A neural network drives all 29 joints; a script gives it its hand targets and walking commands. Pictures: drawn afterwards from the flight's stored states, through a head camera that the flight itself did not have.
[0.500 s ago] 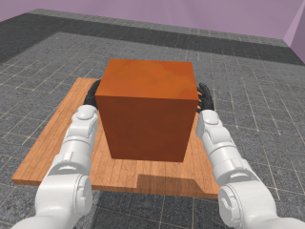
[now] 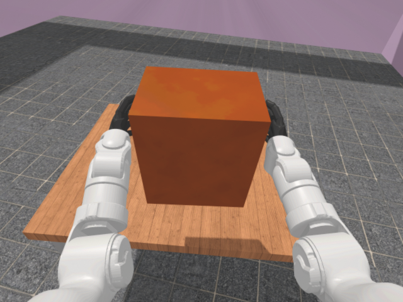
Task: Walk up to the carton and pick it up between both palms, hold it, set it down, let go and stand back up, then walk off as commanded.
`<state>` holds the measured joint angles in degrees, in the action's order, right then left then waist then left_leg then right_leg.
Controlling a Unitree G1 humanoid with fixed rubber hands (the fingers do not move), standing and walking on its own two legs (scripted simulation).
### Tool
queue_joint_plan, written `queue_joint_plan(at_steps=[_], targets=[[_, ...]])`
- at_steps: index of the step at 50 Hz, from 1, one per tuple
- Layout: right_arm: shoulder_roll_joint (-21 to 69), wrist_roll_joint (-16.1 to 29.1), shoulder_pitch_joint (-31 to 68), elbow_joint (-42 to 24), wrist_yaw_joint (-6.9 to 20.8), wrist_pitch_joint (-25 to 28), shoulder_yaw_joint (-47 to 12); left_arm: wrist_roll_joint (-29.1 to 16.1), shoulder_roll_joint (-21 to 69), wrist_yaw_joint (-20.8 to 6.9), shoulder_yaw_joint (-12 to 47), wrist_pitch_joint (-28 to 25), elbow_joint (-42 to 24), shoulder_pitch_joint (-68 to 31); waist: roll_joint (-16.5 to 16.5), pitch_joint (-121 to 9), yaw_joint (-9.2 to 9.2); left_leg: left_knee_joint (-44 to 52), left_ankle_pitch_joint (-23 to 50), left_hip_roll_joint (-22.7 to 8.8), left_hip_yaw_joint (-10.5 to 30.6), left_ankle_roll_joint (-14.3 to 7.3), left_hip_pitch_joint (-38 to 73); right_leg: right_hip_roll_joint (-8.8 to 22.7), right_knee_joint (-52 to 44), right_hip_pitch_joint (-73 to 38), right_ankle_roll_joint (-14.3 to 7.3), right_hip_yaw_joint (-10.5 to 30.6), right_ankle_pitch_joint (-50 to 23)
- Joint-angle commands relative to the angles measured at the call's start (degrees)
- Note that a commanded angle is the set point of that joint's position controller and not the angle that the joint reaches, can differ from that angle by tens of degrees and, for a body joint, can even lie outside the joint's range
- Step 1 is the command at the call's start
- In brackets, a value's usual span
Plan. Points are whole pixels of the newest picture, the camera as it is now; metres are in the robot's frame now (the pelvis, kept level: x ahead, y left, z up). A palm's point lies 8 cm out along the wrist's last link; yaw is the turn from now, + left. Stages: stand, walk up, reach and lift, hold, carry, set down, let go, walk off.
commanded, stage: reach and lift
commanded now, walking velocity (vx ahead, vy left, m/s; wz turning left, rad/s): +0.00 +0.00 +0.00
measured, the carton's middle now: (198, 142) +0.41 +0.01 +0.13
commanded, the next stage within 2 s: hold in 0.88 s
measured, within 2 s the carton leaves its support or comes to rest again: neither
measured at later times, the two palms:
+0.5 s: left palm (117, 132) +0.39 +0.17 +0.18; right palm (274, 134) +0.38 -0.15 +0.18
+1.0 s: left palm (113, 127) +0.38 +0.17 +0.20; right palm (276, 129) +0.37 -0.14 +0.20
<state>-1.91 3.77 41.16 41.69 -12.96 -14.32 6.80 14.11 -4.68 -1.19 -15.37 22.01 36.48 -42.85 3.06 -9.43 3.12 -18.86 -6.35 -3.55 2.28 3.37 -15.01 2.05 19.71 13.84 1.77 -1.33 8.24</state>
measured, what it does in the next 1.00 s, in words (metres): stands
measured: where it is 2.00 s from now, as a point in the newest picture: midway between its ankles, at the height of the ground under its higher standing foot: outside the picture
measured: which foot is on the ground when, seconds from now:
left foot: down 0.00-1.00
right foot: down 0.00-1.00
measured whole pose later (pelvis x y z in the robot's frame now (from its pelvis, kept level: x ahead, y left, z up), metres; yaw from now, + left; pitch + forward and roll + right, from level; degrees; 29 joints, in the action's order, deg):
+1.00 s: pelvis -0.01 +0.00 +0.00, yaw +0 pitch +0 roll +0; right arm -1.9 5.0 43.3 38.7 -11.9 -17.6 6.8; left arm 17.5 -3.1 -2.7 -17.2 32.6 24.6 -42.3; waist 3.9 -7.5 3.9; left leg -19.6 -6.7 -3.5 2.3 3.4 -13.0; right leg 2.0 19.6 11.4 1.8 -1.3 8.1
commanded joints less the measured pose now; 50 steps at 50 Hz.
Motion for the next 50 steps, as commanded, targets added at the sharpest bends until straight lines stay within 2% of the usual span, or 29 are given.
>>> queue_joint_plan(at_steps=[1, 3, 4, 5, 6, 7, 8, 10, 14, 15, 17, 20, 22, 24, 26, 27, 29, 31, 32, 34, 36, 37, 38, 39, 42, 45, 48, 49, 50], targets=[[33.4, 6.2, 42.8, -19.3, 8.9, 5.5, -19.5, -2.6, 40.3, -9.8, 14.6, 0.6, -11.8, -26.3, -1.6, -15.8, -0.09, 0.8, 10.0, 7.4, -2.8, -2.1, 18.0, -5.3, -5.9, -19.3, 1.2, -1.5, -9.1], [32.8, 5.6, 44.7, -17.8, 9.3, 5.9, -17.3, -3.0, 41.4, -9.7, 15.2, 0.7, -12.7, -29.2, -4.3, -16.3, 0.44, 1.0, 7.9, 7.6, -3.1, -1.9, 18.5, -5.3, -6.0, -16.7, 1.1, -2.6, -5.1], [33.1, 6.0, 44.3, -19.3, 9.3, 6.3, -17.7, -3.5, 40.8, -9.7, 16.4, 0.9, -14.2, -29.4, -3.2, -16.2, 0.45, 0.4, 9.6, 7.4, -3.1, -1.5, 18.1, -5.2, -5.8, -17.4, 1.3, -2.1, -7.8], [33.1, 6.2, 44.1, -21.1, 9.1, 6.6, -18.2, -4.8, 43.0, -9.7, 19.0, 0.7, -16.6, -29.4, -5.2, -20.3, 2.01, -0.5, 12.6, 7.4, -2.3, -1.1, 20.0, -5.4, -5.4, -17.8, 1.1, -2.3, -10.0], [33.9, 7.2, 44.8, -21.7, 9.2, 6.7, -19.3, -6.5, 43.1, -9.3, 20.6, 0.2, -20.0, -32.0, -5.2, -21.2, 1.71, -1.4, 14.5, 7.1, -1.8, -0.3, 20.3, -5.6, -4.7, -18.6, 1.0, -2.6, -11.3], [33.5, 7.8, 46.7, -19.2, 9.3, 6.5, -18.6, -5.2, 41.1, -9.0, 18.4, 0.6, -16.0, -32.5, -5.9, -19.4, 0.36, -1.0, 12.5, 7.5, -2.8, -0.8, 19.7, -5.4, -5.4, -16.9, 0.9, -2.1, -8.8], [32.3, 6.3, 44.2, -19.4, 9.1, 6.1, -18.4, -5.2, 41.4, -9.3, 20.1, 1.1, -17.0, -29.6, -5.1, -18.4, 2.36, -0.7, 11.6, 7.5, -2.2, -1.0, 20.0, -5.2, -5.5, -18.0, 1.1, -2.2, -9.6], [31.9, 5.1, 48.4, -17.8, 9.3, 5.6, -15.7, -2.2, 39.9, -10.0, 14.8, 2.3, -11.0, -29.7, -3.0, -12.4, -0.11, 1.1, 4.7, 7.4, -3.1, -2.4, 15.6, -5.1, -6.2, -16.4, 1.2, -2.0, -3.2], [32.4, 6.5, 46.3, -18.5, 9.6, 5.9, -17.2, -5.2, 41.4, -9.8, 18.2, 1.9, -17.9, -34.6, -5.1, -17.5, 1.28, 0.8, 7.6, 7.1, -2.8, -1.7, 18.6, -5.6, -5.6, -16.0, 0.8, -3.0, -4.5], [30.9, 5.5, 47.1, -17.6, 9.9, 5.9, -15.0, -4.3, 41.9, -9.4, 17.8, 2.2, -15.5, -33.7, -5.1, -14.7, 1.62, 0.7, 5.7, 7.3, -2.8, -1.5, 16.8, -5.2, -6.1, -15.8, 0.8, -3.0, -3.0], [33.0, 5.2, 49.3, -16.6, 10.3, 5.4, -15.1, -3.5, 40.6, -9.5, 16.3, 2.8, -15.7, -34.8, -3.9, -16.6, 0.24, 1.4, 3.1, 7.4, -3.4, -1.8, 16.6, -5.3, -6.0, -16.0, 0.5, -2.9, -0.3], [31.5, 5.4, 46.9, -15.9, 10.3, 5.4, -14.4, -5.1, 42.9, -9.4, 19.1, 3.3, -15.5, -33.5, -6.7, -13.8, 2.92, 1.7, 3.4, 6.7, -2.7, -1.0, 16.9, -5.2, -6.2, -15.0, -0.2, -3.2, -0.8], [32.2, 5.5, 47.2, -16.1, 10.4, 5.4, -14.8, -4.1, 42.0, -9.2, 18.5, 3.4, -18.7, -34.8, -6.7, -18.4, 1.04, 0.6, 7.4, 6.8, -2.6, -1.2, 18.9, -5.5, -5.6, -15.7, 0.2, -3.2, -3.9], [32.9, 7.6, 46.3, -21.1, 9.8, 5.4, -18.9, -6.1, 41.7, -9.1, 21.0, 3.1, -21.6, -33.4, -3.9, -21.5, 2.33, -0.6, 12.0, 7.5, -2.8, -0.7, 21.3, -5.7, -5.4, -18.6, 0.8, -3.4, -8.6], [33.6, 9.2, 47.7, -23.2, 9.3, 5.6, -20.5, -5.7, 41.8, -9.0, 20.9, 3.6, -23.7, -33.3, -4.7, -23.2, 0.86, -1.6, 14.9, 7.7, -3.0, -0.8, 21.6, -6.1, -5.0, -19.6, 1.1, -2.6, -11.9], [33.0, 9.6, 47.6, -22.9, 8.9, 5.1, -21.0, -6.3, 41.9, -8.7, 22.7, 4.0, -22.9, -32.1, -6.3, -23.4, 1.84, -2.2, 16.7, 7.6, -2.7, -0.6, 22.7, -5.7, -4.6, -19.6, 1.2, -2.2, -14.4], [31.3, 8.6, 42.6, -23.2, 8.4, 4.3, -20.8, -5.2, 41.3, -9.3, 21.9, 5.2, -23.9, -27.8, -5.0, -20.1, 2.72, -1.7, 17.7, 7.7, -2.7, -0.7, 23.1, -6.2, -5.1, -20.3, 1.1, -2.6, -15.5], [30.6, 10.6, 44.5, -20.9, 8.5, 3.5, -21.2, -2.7, 38.2, -9.7, 16.9, 6.3, -21.1, -28.8, -4.8, -16.2, -0.98, -1.5, 15.6, 7.9, -3.4, -0.9, 20.7, -5.9, -5.3, -19.9, 1.3, -2.4, -13.1], [30.0, 9.0, 43.1, -19.7, 8.5, 3.1, -20.0, -3.3, 37.6, -10.4, 16.9, 6.8, -19.2, -27.1, -3.2, -14.4, 0.82, 0.0, 11.1, 8.0, -3.6, -1.4, 19.6, -5.6, -6.0, -19.4, 1.5, -2.8, -10.6], [31.4, 7.5, 45.4, -19.0, 8.9, 3.0, -17.5, -3.2, 37.6, -10.6, 17.3, 6.5, -21.0, -31.8, -3.1, -13.0, 0.65, 0.9, 6.2, 8.0, -4.0, -2.1, 16.8, -5.1, -5.9, -18.6, 1.6, -2.6, -5.5], [32.1, 8.2, 47.0, -22.3, 9.2, 3.4, -19.7, -2.8, 38.4, -10.2, 16.8, 6.8, -20.6, -30.5, -2.7, -15.9, -0.64, 0.4, 7.6, 7.3, -3.7, -1.9, 18.1, -5.2, -5.6, -19.5, 0.8, -2.6, -5.9], [30.9, 8.1, 47.8, -19.2, 9.2, 2.9, -18.2, -3.1, 38.7, -10.2, 16.9, 7.5, -19.5, -31.4, -5.3, -14.4, -0.34, 0.6, 7.8, 7.4, -3.8, -1.6, 17.1, -5.1, -6.2, -18.7, 0.6, -2.4, -6.0], [30.8, 8.8, 48.4, -21.1, 9.2, 2.9, -19.7, -3.5, 38.6, -10.3, 17.3, 7.4, -20.5, -30.3, -4.0, -16.7, -0.12, 0.4, 8.7, 7.7, -3.7, -1.5, 18.4, -5.4, -5.5, -19.3, 0.8, -3.0, -6.0], [30.6, 9.0, 48.0, -21.6, 9.3, 2.9, -19.5, -4.7, 40.2, -10.2, 19.7, 7.1, -22.4, -31.8, -5.5, -18.5, 2.01, -0.1, 9.8, 7.3, -3.1, -0.6, 20.1, -6.0, -5.6, -17.7, 0.2, -3.3, -6.1], [32.1, 10.1, 47.8, -23.0, 9.2, 3.1, -20.7, -7.1, 41.7, -8.9, 23.2, 6.3, -26.9, -33.9, -6.6, -20.1, 1.71, -1.0, 14.6, 7.2, -2.7, -0.4, 22.0, -6.4, -5.3, -16.9, 0.1, -3.2, -9.4], [30.7, 9.2, 48.6, -21.4, 9.2, 2.5, -19.5, -3.1, 38.9, -9.8, 17.7, 7.8, -22.2, -31.7, -4.7, -16.7, -0.31, 0.6, 8.6, 8.0, -3.7, -1.5, 19.1, -6.0, -6.0, -17.6, 0.9, -3.4, -5.5], [29.7, 9.4, 48.2, -20.4, 9.1, 1.9, -18.3, -3.8, 39.5, -9.8, 19.0, 8.9, -22.3, -32.2, -6.1, -15.4, 1.30, 0.0, 9.1, 7.6, -3.6, -1.1, 19.0, -5.9, -6.2, -17.2, 0.4, -2.7, -5.8], [30.7, 9.4, 46.9, -22.6, 9.2, 1.9, -20.0, -4.1, 39.9, -9.8, 18.9, 8.6, -23.5, -31.0, -4.5, -17.0, -0.04, 0.2, 9.1, 7.6, -3.2, -1.1, 18.7, -6.4, -5.8, -18.4, 0.6, -3.2, -5.8], [31.7, 10.4, 47.4, -23.1, 8.8, 1.8, -20.8, -4.4, 39.5, -9.9, 19.0, 8.9, -24.2, -30.3, -5.5, -16.9, 0.37, -0.3, 12.2, 7.6, -3.3, -1.2, 20.2, -5.8, -5.6, -19.0, 0.4, -2.9, -9.1]])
